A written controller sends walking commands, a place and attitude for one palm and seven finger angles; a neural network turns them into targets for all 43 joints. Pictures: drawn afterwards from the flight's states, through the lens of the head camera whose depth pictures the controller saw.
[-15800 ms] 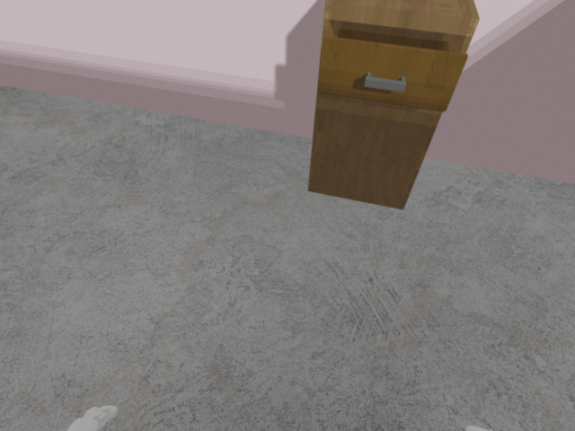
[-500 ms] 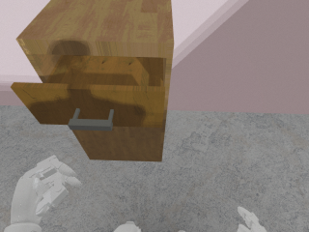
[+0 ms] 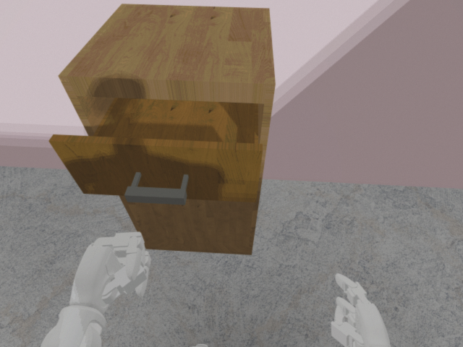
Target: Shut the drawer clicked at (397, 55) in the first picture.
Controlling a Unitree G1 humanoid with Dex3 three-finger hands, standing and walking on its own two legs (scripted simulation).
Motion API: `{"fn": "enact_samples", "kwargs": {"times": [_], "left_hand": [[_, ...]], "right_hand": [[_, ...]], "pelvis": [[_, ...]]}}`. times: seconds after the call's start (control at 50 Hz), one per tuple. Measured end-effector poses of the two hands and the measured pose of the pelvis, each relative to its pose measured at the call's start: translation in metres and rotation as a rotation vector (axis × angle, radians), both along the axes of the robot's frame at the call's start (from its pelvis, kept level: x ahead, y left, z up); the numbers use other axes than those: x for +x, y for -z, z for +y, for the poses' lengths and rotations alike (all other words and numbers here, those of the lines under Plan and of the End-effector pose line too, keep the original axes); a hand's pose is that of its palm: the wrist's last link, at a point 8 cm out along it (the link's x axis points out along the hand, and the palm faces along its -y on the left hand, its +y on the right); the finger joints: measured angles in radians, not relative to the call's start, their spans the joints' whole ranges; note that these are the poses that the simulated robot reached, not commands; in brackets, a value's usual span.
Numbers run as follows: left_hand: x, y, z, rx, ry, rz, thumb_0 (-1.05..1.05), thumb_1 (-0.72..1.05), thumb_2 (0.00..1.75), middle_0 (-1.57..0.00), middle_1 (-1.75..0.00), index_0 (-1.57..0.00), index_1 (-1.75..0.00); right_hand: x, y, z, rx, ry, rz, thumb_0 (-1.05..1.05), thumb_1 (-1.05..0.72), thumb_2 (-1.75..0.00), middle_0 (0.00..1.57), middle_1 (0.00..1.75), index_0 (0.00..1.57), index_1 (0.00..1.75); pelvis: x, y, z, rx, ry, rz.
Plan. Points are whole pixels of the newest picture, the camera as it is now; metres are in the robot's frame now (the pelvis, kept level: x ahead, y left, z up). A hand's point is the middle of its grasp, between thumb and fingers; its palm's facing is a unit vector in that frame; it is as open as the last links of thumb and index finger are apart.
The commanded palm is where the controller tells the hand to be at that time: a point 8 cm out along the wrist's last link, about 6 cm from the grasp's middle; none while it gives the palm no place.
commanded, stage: raise the hand and make a fist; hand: left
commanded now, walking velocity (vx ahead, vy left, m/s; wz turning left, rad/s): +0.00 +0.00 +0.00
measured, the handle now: (158, 186) +0.43 +0.19 -0.01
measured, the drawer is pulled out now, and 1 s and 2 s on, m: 0.15 0.15 0.15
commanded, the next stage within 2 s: bring the fist close to the handle in 0.44 s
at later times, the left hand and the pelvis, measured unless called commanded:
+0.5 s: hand (135, 258) +0.23 +0.16 +0.10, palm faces +0.03 -1.00 -0.05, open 3.2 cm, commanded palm +0.20 +0.21 +0.10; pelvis +0.00 -0.01 +0.01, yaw +0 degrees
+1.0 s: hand (159, 247) +0.27 +0.14 +0.04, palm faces -0.01 -1.00 -0.03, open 3.2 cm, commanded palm +0.25 +0.20 +0.05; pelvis +0.00 -0.02 -0.01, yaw -1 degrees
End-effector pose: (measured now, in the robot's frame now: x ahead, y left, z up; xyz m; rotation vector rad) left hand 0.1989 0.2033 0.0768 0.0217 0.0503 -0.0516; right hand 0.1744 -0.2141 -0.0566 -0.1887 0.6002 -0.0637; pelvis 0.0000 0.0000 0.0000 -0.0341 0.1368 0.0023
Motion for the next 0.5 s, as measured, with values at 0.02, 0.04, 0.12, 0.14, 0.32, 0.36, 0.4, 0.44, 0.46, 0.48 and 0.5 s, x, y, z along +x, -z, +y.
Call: {"fn": "enact_samples", "kwargs": {"times": [0.02,0.04,0.12,0.14,0.32,0.36,0.4,0.44,0.46,0.48,0.5], "left_hand": [[0.002,-0.003,0.001,0.004,-0.012,-0.014,0.01,0.90,0.90,-1.38,-1.58,-1.38,-1.58],[0.003,-0.007,0.003,0.009,-0.027,-0.034,0.01,0.90,0.90,-1.38,-1.59,-1.38,-1.58],[0.012,-0.024,0.009,0.014,-0.071,-0.124,0.02,0.90,0.90,-1.39,-1.59,-1.39,-1.59],[0.013,-0.026,0.009,0.013,-0.070,-0.129,0.01,0.90,0.90,-1.39,-1.60,-1.39,-1.59],[0.009,-0.003,-0.003,0.006,-0.013,0.017,0.01,0.90,0.90,-1.39,-1.60,-1.39,-1.60],[0.007,-0.008,0.001,0.016,-0.041,-0.016,0.02,0.90,0.90,-1.39,-1.60,-1.39,-1.60],[0.006,-0.016,0.005,0.023,-0.075,-0.067,0.02,0.90,0.90,-1.40,-1.60,-1.39,-1.60],[0.006,-0.022,0.009,0.029,-0.095,-0.107,0.02,0.90,0.90,-1.40,-1.60,-1.39,-1.60],[0.005,-0.024,0.009,0.030,-0.096,-0.117,0.02,0.90,0.90,-1.40,-1.60,-1.39,-1.60],[0.005,-0.024,0.008,0.029,-0.092,-0.118,0.01,0.90,0.90,-1.40,-1.60,-1.39,-1.60],[0.005,-0.023,0.006,0.026,-0.082,-0.111,0.01,0.90,0.90,-1.40,-1.60,-1.39,-1.60]], "right_hand": [[-0.003,0.000,-0.001,-0.004,-0.001,0.006,0.01,-0.90,-0.90,0.20,0.30,0.20,0.30],[-0.005,0.001,-0.001,-0.007,-0.002,0.014,0.01,-0.90,-0.90,0.20,0.30,0.20,0.30],[-0.016,0.004,-0.006,-0.014,-0.001,0.043,0.01,-0.90,-0.90,0.20,0.30,0.20,0.30],[-0.019,0.005,-0.008,-0.014,0.002,0.051,0.01,-0.90,-0.90,0.20,0.30,0.20,0.30],[-0.032,0.002,-0.024,-0.033,0.057,0.068,0.01,-0.90,-0.90,0.20,0.30,0.20,0.30],[-0.032,0.001,-0.027,-0.039,0.056,0.062,0.01,-0.90,-0.90,0.20,0.30,0.20,0.30],[-0.030,0.000,-0.028,-0.040,0.049,0.056,0.01,-0.90,-0.90,0.20,0.30,0.20,0.30],[-0.028,0.001,-0.028,-0.038,0.036,0.052,0.01,-0.90,-0.90,0.20,0.30,0.20,0.30],[-0.026,0.002,-0.028,-0.034,0.031,0.051,0.01,-0.90,-0.90,0.20,0.30,0.20,0.30],[-0.025,0.003,-0.027,-0.031,0.026,0.049,0.01,-0.90,-0.90,0.20,0.30,0.20,0.30],[-0.023,0.003,-0.027,-0.027,0.022,0.046,0.01,-0.90,-0.90,0.20,0.30,0.20,0.30]], "pelvis": [[-0.001,0.000,0.000,0.000,0.000,-0.003],[-0.001,-0.001,0.000,0.001,0.000,-0.006],[-0.003,-0.002,0.000,0.001,-0.001,-0.012],[-0.003,-0.003,0.000,0.002,0.000,-0.012],[-0.001,-0.007,-0.002,0.011,0.015,-0.021],[-0.002,-0.007,-0.003,0.012,0.016,-0.023],[-0.002,-0.007,-0.005,0.012,0.014,-0.022],[-0.002,-0.006,-0.006,0.011,0.009,-0.022],[-0.003,-0.006,-0.006,0.010,0.007,-0.021],[-0.003,-0.006,-0.006,0.009,0.005,-0.020],[-0.003,-0.005,-0.006,0.009,0.003,-0.019]]}}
